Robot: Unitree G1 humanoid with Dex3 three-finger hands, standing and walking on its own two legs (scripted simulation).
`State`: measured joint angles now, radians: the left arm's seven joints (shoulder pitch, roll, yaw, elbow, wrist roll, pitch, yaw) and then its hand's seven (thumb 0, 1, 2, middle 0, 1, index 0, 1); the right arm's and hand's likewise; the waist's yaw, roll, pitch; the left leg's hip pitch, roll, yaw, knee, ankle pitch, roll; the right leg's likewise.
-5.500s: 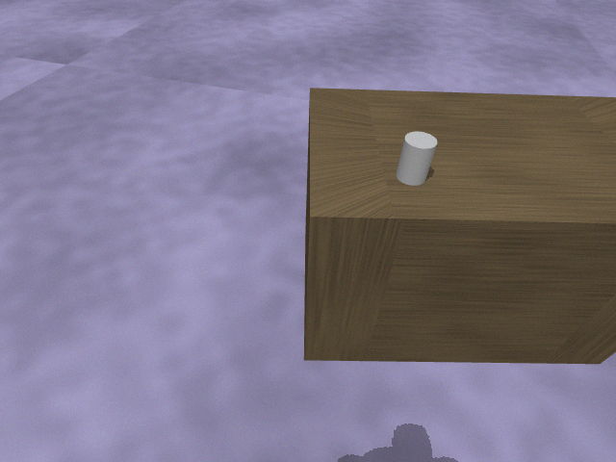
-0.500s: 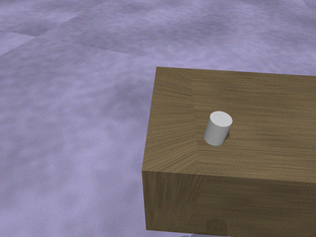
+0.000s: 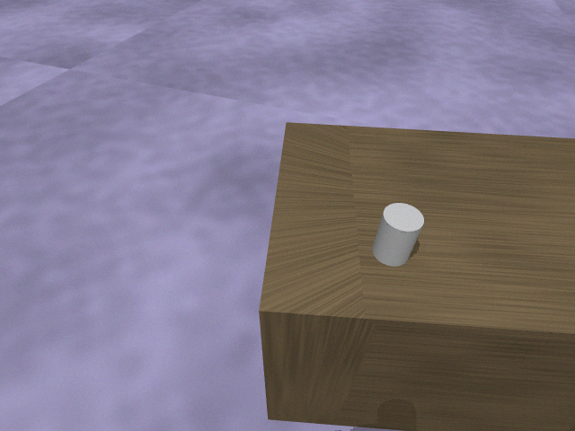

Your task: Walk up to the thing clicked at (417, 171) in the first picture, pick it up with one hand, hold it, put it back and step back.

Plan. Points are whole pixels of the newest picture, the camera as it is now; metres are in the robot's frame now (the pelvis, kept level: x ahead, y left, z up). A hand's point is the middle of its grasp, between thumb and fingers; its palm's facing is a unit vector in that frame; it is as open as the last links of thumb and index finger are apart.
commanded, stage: stand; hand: right
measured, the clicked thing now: (396, 235) +0.51 -0.20 -0.03
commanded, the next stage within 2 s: rise first in 0.56 s
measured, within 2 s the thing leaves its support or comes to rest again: neither
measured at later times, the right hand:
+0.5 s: hand out of the picture +0.06 -0.26 -0.16, palm faces -0.01 +0.94 -0.34, open 7.4 cm
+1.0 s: hand out of the picture +0.18 -0.25 -0.11, palm faces +0.22 +0.92 -0.32, open 13.0 cm
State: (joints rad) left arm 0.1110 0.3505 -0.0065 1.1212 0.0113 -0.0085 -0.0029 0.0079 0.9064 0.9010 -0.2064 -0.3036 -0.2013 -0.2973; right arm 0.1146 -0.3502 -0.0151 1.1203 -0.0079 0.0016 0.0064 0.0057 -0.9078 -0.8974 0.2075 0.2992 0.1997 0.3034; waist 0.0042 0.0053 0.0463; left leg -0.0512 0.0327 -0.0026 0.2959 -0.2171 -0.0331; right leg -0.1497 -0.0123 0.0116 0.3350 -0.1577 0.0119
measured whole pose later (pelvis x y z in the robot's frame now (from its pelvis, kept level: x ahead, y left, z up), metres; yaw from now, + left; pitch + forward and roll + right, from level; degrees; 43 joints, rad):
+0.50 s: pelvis -0.01 +0.00 +0.00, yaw +0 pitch -2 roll +0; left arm 0.12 0.35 0.00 1.12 0.01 -0.01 -0.01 0.01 0.91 0.90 -0.21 -0.30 -0.20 -0.30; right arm 0.13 -0.35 -0.01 1.12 -0.01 0.00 0.01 0.01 -0.91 -0.90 0.21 0.30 0.20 0.30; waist 0.00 0.00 0.05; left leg -0.05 0.04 0.00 0.30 -0.21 -0.04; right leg -0.15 -0.01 0.01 0.34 -0.15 0.01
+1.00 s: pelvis -0.01 +0.00 -0.01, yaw +1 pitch +3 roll +0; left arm 0.11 0.26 0.11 0.82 -0.04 -0.07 0.06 0.01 0.24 0.30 -0.06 -0.08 -0.06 -0.07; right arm 0.12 -0.30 -0.16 0.74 0.05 -0.09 -0.06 0.01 -0.25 -0.31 0.08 0.07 0.07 0.08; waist 0.00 0.00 -0.01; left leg -0.21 0.03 -0.01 0.43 -0.27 -0.03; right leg -0.29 -0.02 0.01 0.44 -0.19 0.02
